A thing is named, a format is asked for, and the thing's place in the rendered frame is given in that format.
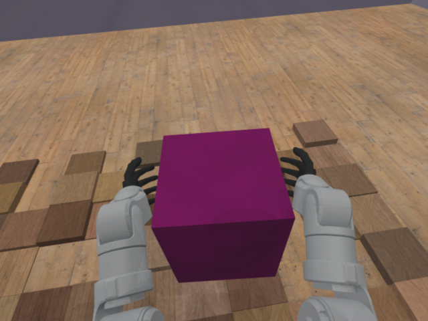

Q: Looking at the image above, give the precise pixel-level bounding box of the robot right hand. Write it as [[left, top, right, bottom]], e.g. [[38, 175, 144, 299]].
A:
[[280, 147, 316, 198]]

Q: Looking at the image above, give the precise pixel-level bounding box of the right robot forearm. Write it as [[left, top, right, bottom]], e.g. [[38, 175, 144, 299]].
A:
[[292, 175, 378, 321]]

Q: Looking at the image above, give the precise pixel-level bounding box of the carton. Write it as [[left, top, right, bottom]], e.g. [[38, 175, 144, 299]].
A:
[[151, 128, 295, 283]]

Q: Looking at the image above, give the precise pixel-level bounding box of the left robot upper arm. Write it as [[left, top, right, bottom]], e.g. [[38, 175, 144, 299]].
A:
[[100, 306, 165, 321]]

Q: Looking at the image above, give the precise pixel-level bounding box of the robot left hand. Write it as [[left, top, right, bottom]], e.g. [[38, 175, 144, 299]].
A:
[[122, 157, 158, 205]]

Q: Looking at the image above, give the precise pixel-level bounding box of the right robot upper arm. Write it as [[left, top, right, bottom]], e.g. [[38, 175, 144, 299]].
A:
[[298, 296, 376, 321]]

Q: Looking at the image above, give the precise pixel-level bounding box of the left robot forearm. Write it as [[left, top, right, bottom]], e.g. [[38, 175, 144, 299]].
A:
[[92, 186, 154, 321]]

